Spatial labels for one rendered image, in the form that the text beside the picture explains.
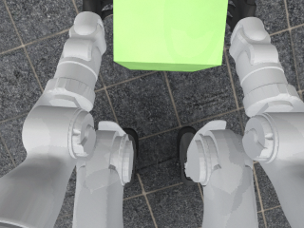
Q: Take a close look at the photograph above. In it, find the robot left hand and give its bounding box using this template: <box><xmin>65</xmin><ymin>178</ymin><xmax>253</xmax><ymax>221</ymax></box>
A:
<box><xmin>82</xmin><ymin>0</ymin><xmax>114</xmax><ymax>21</ymax></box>

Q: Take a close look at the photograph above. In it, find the robot right forearm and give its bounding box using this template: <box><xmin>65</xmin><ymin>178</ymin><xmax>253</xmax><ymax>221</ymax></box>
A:
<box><xmin>229</xmin><ymin>16</ymin><xmax>304</xmax><ymax>118</ymax></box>

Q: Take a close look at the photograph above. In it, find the robot right foot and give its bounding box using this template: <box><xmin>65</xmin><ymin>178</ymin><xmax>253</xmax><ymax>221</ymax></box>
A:
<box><xmin>177</xmin><ymin>126</ymin><xmax>197</xmax><ymax>186</ymax></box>

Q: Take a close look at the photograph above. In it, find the robot right hand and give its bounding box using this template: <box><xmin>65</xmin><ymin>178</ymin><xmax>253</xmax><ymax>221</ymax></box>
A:
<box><xmin>226</xmin><ymin>0</ymin><xmax>257</xmax><ymax>33</ymax></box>

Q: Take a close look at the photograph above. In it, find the right robot upper arm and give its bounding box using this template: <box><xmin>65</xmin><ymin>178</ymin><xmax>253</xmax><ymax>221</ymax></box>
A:
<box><xmin>242</xmin><ymin>112</ymin><xmax>304</xmax><ymax>228</ymax></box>

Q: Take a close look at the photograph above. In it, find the left robot upper arm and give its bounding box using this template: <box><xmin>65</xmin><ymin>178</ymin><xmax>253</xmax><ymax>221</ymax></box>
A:
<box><xmin>0</xmin><ymin>105</ymin><xmax>96</xmax><ymax>228</ymax></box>

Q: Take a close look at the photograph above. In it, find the robot right shin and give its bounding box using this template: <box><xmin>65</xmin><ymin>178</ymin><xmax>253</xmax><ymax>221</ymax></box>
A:
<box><xmin>184</xmin><ymin>120</ymin><xmax>253</xmax><ymax>183</ymax></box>

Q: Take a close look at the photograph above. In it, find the robot left forearm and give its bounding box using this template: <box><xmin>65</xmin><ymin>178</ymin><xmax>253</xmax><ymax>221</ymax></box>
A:
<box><xmin>22</xmin><ymin>11</ymin><xmax>107</xmax><ymax>147</ymax></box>

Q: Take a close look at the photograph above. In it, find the carton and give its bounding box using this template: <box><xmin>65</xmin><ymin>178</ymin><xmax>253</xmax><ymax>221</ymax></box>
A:
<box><xmin>113</xmin><ymin>0</ymin><xmax>228</xmax><ymax>72</ymax></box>

